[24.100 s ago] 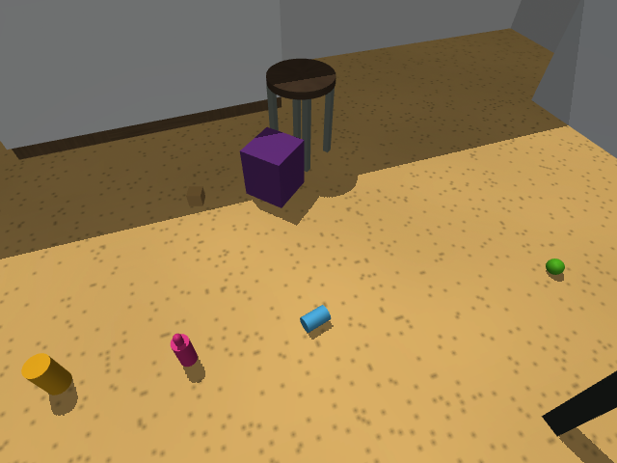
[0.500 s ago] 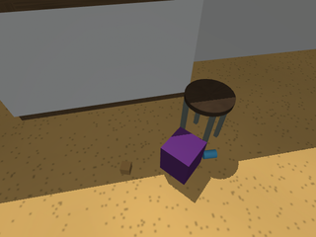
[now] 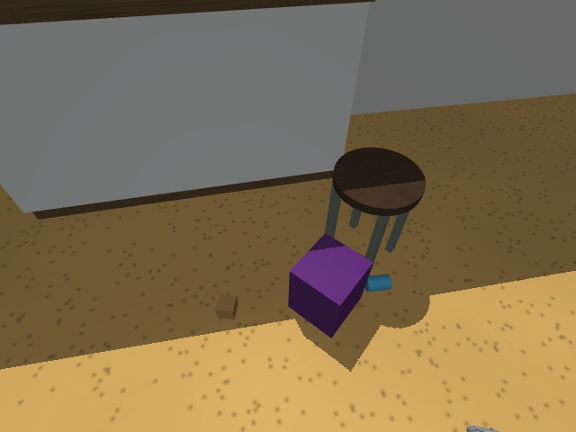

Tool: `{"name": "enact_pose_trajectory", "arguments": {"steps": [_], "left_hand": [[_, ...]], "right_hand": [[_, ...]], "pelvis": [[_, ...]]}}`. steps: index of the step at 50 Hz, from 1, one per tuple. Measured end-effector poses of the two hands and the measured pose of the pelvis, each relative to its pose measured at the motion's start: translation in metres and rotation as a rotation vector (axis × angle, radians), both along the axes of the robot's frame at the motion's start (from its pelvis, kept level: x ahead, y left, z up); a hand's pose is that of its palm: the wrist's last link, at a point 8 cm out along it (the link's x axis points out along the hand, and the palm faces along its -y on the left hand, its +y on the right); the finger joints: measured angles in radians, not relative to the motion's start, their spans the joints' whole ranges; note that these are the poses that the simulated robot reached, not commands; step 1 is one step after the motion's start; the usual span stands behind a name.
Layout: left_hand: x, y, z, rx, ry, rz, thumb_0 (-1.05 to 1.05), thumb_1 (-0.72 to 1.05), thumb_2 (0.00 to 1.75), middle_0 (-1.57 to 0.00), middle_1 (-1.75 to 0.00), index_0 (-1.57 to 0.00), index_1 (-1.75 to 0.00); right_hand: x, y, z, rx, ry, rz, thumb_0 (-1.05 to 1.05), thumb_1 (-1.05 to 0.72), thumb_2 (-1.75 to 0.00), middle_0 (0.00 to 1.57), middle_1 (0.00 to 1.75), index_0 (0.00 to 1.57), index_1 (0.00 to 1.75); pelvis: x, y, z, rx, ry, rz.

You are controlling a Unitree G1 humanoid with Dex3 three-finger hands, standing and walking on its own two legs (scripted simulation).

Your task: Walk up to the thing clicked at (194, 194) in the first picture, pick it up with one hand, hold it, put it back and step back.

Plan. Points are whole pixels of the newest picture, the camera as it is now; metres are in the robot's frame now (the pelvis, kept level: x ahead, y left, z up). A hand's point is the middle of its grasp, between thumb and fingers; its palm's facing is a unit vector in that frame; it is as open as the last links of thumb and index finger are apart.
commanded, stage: stand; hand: left
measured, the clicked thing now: (227, 306) +0.68 +0.22 -0.75
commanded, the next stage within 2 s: walk up in 0.88 s
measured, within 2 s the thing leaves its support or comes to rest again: neither
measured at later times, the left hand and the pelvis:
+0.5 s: hand out of the picture +0.05 +0.25 -0.16, palm faces -0.03 -0.94 -0.34, open 7.4 cm; pelvis -0.02 -0.01 +0.00, yaw +0 degrees
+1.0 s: hand out of the picture +0.07 +0.25 -0.15, palm faces +0.02 -0.94 -0.34, open 7.4 cm; pelvis +0.01 -0.01 +0.00, yaw +1 degrees
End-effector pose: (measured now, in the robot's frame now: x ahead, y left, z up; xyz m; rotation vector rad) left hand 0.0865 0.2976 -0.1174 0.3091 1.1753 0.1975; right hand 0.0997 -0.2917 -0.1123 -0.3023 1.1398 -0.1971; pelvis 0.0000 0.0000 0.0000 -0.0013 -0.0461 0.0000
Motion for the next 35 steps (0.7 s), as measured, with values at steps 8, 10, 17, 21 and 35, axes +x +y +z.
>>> {"name": "enact_pose_trajectory", "arguments": {"steps": [8,10,17,21,35], "left_hand": [[-0.022,-0.003,0.000,0.003,0.043,0.006,0.00,0.90,0.90,-0.20,-0.30,-0.20,-0.30],[-0.027,-0.003,0.000,0.003,0.052,0.006,0.00,0.90,0.90,-0.20,-0.30,-0.20,-0.30],[-0.039,-0.004,0.000,0.006,0.067,0.008,0.00,0.90,0.90,-0.20,-0.30,-0.20,-0.30],[-0.042,-0.005,0.000,0.006,0.071,0.008,0.00,0.90,0.90,-0.20,-0.30,-0.20,-0.30],[-0.040,-0.008,0.000,0.006,0.079,0.002,0.00,0.90,0.90,-0.20,-0.30,-0.20,-0.30]], "right_hand": [[-0.021,-0.004,-0.003,0.006,0.044,-0.006,0.00,-0.90,-0.90,0.20,0.30,0.21,0.30],[-0.028,-0.005,-0.004,0.007,0.056,-0.011,0.00,-0.90,-0.90,0.20,0.30,0.21,0.30],[-0.048,-0.009,-0.006,0.006,0.092,-0.025,0.00,-0.90,-0.90,0.20,0.30,0.21,0.30],[-0.057,-0.012,-0.007,0.004,0.109,-0.032,0.00,-0.90,-0.90,0.20,0.30,0.21,0.30],[-0.062,-0.015,-0.009,0.002,0.130,-0.032,0.00,-0.90,-0.90,0.20,0.30,0.21,0.30]], "pelvis": [[-0.009,-0.003,0.002,0.001,-0.003,0.001],[-0.011,-0.004,0.002,0.001,-0.003,0.000],[-0.016,-0.006,0.003,0.002,-0.004,0.002],[-0.018,-0.007,0.002,0.002,-0.001,0.002],[-0.014,-0.010,0.002,0.004,0.010,0.002]]}}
